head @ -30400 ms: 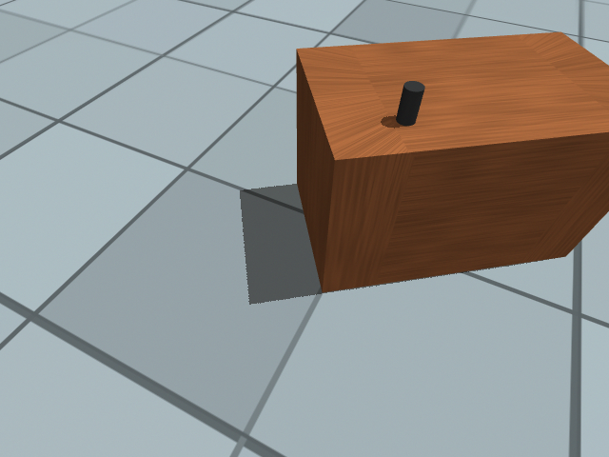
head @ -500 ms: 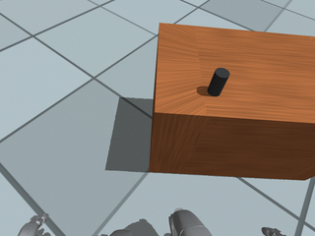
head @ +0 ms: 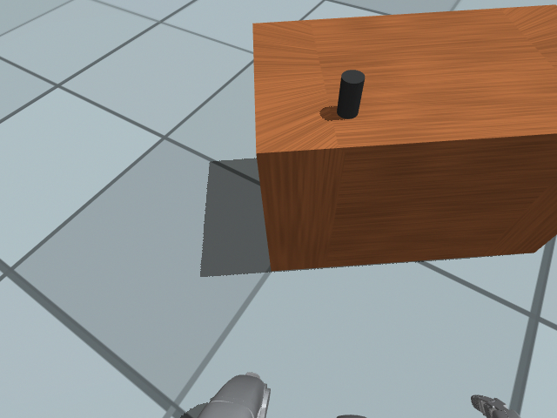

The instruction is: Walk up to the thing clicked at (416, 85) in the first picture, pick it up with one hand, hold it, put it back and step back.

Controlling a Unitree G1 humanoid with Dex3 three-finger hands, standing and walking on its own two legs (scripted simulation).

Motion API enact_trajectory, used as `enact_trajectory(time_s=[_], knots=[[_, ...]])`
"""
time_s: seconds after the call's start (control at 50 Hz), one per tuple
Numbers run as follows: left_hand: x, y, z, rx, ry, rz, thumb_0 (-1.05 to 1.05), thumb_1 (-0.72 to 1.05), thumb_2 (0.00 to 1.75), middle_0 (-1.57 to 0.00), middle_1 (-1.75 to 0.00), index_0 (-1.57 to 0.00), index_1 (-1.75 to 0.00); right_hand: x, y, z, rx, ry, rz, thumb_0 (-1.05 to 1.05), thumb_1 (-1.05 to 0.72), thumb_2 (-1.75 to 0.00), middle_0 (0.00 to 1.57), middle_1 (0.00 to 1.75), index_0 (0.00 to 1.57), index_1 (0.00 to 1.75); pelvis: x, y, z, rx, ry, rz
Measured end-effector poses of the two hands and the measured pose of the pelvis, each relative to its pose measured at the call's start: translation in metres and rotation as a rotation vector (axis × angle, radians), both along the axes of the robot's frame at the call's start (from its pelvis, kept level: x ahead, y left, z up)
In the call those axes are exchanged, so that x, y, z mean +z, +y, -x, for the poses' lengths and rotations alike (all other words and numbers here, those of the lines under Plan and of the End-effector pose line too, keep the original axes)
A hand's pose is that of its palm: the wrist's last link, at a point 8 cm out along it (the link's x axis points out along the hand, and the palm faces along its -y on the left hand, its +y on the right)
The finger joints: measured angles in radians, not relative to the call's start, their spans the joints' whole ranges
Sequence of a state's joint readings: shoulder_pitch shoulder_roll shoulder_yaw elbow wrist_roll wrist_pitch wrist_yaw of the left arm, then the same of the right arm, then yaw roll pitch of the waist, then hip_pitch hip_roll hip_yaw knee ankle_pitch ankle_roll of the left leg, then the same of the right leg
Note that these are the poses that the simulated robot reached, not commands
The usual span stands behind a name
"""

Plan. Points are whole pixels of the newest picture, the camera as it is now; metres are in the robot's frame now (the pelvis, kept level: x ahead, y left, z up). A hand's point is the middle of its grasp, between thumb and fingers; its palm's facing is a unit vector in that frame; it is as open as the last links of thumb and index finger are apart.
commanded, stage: step back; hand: right
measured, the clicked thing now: (350, 95) +0.81 -0.13 -0.06
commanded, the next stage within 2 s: stand in 1.84 s
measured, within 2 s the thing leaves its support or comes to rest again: neither
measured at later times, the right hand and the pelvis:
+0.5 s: hand out of the picture -0.04 -0.27 -0.14, palm faces -0.07 +0.90 -0.43, open 7.4 cm; pelvis -0.16 +0.00 -0.01, yaw +0 degrees
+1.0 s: hand out of the picture -0.20 -0.26 -0.15, palm faces -0.13 +0.92 -0.38, open 7.4 cm; pelvis -0.29 -0.01 +0.00, yaw +4 degrees
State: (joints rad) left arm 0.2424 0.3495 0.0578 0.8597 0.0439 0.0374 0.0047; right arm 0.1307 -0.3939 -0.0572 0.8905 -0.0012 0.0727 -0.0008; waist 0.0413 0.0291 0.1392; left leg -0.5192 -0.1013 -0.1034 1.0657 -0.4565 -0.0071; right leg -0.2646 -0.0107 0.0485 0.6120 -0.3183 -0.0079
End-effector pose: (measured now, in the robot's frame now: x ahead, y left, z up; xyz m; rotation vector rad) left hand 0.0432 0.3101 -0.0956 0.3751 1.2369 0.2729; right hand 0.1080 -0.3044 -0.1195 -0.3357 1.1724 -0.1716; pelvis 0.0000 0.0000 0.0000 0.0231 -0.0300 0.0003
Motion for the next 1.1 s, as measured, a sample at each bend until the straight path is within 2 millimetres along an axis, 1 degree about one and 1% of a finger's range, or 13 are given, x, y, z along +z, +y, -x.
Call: enact_trajectory(time_s=[0.1,0.18,0.28,0.34,0.42,0.54,0.62,0.68,0.76,0.84,0.92,1.0,1.1], knots=[[0.005,0.008,-0.009,-0.024,-0.101,-0.021,0.01,0.9,0.9,-0.21,-0.3,-0.2,-0.3,-0.001,-0.007,0.054,0.01,0.074,0.046,0.0,-0.91,-0.89,0.21,0.3,0.2,0.3,-0.002,0.004,0.029,0.04,0.012,0.005],[-0.005,0.02,-0.012,-0.037,-0.191,-0.01,0.01,0.9,0.9,-0.21,-0.3,-0.2,-0.3,-0.004,-0.003,0.086,0.037,0.107,0.088,0.0,-0.91,-0.89,0.21,0.3,0.2,0.3,-0.014,0.013,0.057,0.08,0.008,0.016],[-0.012,0.025,0.008,-0.033,-0.179,0.022,0.01,0.9,0.9,-0.2,-0.3,-0.2,-0.3,0.009,0.01,0.12,0.035,0.087,0.084,0.0,-0.91,-0.89,0.21,0.3,0.2,0.3,-0.009,0.018,0.09,0.068,-0.011,0.021],[-0.011,0.023,0.027,-0.026,-0.17,0.039,0.01,0.9,0.9,-0.2,-0.3,-0.2,-0.3,0.019,0.011,0.132,0.036,0.058,0.09,0.0,-0.9,-0.89,0.21,0.3,0.2,0.3,-0.003,0.016,0.107,0.053,0.001,0.039],[-0.014,0.017,0.062,-0.039,-0.132,0.045,0.01,0.9,0.9,-0.2,-0.3,-0.2,-0.3,0.023,0.007,0.14,0.048,0.007,0.096,0.0,-0.9,-0.89,0.21,0.3,0.2,0.3,-0.002,0.011,0.133,0.023,0.01,0.044],[-0.022,0.001,0.127,-0.059,-0.048,0.019,0.01,0.9,0.9,-0.2,-0.3,-0.2,-0.3,0.008,-0.015,0.159,0.047,-0.069,0.077,0.0,-0.9,-0.89,0.21,0.3,0.2,0.3,-0.014,-0.006,0.178,-0.021,0.013,0.045],[-0.013,-0.012,0.177,-0.035,-0.009,0.022,0.01,0.9,0.9,-0.2,-0.3,-0.2,-0.3,0.005,-0.021,0.186,0.021,-0.05,0.056,0.0,-0.91,-0.89,0.21,0.3,0.2,0.3,-0.008,-0.014,0.203,-0.013,0.006,0.027],[-0.005,-0.014,0.204,-0.01,0.001,0.011,0.01,0.9,0.9,-0.2,-0.3,-0.2,-0.3,0.005,-0.021,0.21,0.028,-0.026,0.046,0.0,-0.91,-0.89,0.21,0.3,0.2,0.3,-0.002,-0.015,0.218,0.001,0.012,0.002],[-0.003,-0.009,0.225,0.007,-0.04,-0.009,0.01,0.9,0.9,-0.21,-0.3,-0.2,-0.3,0.001,-0.02,0.243,0.06,0.026,0.052,0.0,-0.91,-0.89,0.21,0.3,0.2,0.3,-0.004,-0.015,0.239,0.042,0.015,0.002],[-0.011,0.003,0.24,0.026,-0.1,-0.004,0.01,0.9,0.9,-0.21,-0.3,-0.2,-0.3,-0.005,-0.013,0.272,0.091,0.068,0.068,0.0,-0.91,-0.89,0.21,0.3,0.2,0.3,-0.012,-0.01,0.261,0.09,0.009,0.008],[-0.016,0.004,0.26,0.042,-0.085,0.024,0.01,0.9,0.9,-0.2,-0.3,-0.2,-0.3,0.002,-0.003,0.296,0.088,0.068,0.052,0.0,-0.91,-0.89,0.21,0.3,0.2,0.3,-0.008,-0.008,0.279,0.081,-0.009,-0.005],[-0.017,-0.002,0.279,0.044,-0.062,0.054,0.01,0.9,0.9,-0.2,-0.3,-0.2,-0.3,0.01,-0.002,0.305,0.082,0.028,0.041,0.01,-0.9,-0.89,0.21,0.3,0.2,0.3,-0.002,-0.012,0.288,0.067,-0.008,0.015],[-0.017,-0.015,0.3,0.047,-0.041,0.053,0.01,0.9,0.9,-0.2,-0.3,-0.2,-0.3,0.009,-0.009,0.302,0.068,-0.014,0.025,0.0,-0.9,-0.89,0.21,0.3,0.2,0.3,-0.002,-0.02,0.296,0.056,-0.02,0.051]])
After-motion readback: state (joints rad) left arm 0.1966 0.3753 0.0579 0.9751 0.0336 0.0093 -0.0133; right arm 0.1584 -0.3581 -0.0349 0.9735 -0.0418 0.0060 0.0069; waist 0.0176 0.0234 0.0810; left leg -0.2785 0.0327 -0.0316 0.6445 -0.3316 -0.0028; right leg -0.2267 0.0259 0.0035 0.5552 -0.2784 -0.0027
